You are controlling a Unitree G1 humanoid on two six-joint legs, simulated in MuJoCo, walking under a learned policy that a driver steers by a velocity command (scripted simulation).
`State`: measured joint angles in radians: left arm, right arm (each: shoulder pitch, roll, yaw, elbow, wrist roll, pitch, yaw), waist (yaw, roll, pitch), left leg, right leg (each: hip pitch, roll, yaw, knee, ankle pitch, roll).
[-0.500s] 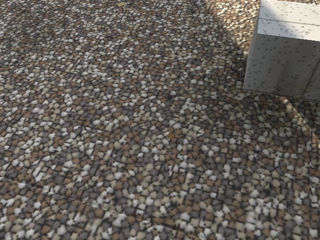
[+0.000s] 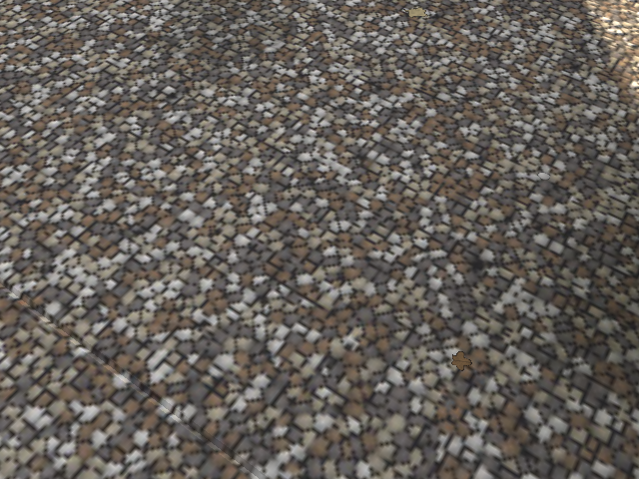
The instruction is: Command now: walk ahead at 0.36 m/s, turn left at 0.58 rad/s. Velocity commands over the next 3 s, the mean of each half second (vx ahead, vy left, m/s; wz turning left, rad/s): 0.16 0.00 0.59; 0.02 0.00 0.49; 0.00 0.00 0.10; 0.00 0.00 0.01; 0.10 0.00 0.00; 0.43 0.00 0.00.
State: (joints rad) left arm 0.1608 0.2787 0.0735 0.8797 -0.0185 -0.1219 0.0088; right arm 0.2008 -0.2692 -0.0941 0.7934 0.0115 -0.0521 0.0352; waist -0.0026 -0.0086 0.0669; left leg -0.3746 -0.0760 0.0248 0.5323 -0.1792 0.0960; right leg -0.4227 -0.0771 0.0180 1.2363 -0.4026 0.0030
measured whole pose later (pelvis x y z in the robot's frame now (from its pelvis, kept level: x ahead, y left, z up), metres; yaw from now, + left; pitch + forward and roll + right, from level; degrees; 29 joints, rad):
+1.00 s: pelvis +0.17 +0.02 +0.01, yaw +32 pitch +2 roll -2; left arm 0.14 0.32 0.09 0.79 0.00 0.03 0.03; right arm 0.21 -0.25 -0.05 0.65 -0.02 0.01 -0.02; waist 0.01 -0.05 0.02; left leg -0.27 -0.03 -0.04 0.46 -0.22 0.05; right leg -0.53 -0.03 0.00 0.99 -0.31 0.07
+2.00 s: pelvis +0.19 -0.01 +0.01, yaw +33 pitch -2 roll +0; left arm 0.18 0.23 0.02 1.00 0.00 -0.01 0.02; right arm 0.20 -0.22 -0.05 0.96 0.00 0.01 -0.04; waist 0.01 0.00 0.04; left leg -0.20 -0.02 -0.06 0.50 -0.27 -0.01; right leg -0.19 0.00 -0.01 0.50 -0.28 0.00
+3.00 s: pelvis +0.43 +0.13 -0.02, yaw +33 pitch +2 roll +0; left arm -0.04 0.24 0.04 0.83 -0.02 -0.10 -0.04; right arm 0.47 -0.23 -0.03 1.09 0.00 -0.06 -0.01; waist -0.06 0.00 0.05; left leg 0.03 0.03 -0.01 0.69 -0.47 0.00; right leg -0.52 0.01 -0.07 0.60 -0.09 -0.08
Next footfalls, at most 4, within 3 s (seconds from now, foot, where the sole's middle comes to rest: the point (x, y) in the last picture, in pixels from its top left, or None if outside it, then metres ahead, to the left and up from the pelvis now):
0.34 right None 0.33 -0.10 -0.77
0.76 left None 0.16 0.12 -0.77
1.16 right None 0.29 -0.09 -0.77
2.96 right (261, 391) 0.62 0.14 -0.77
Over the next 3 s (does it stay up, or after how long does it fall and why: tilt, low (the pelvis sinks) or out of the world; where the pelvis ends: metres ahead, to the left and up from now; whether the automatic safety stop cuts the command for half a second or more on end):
stays up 0.43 0.13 -0.02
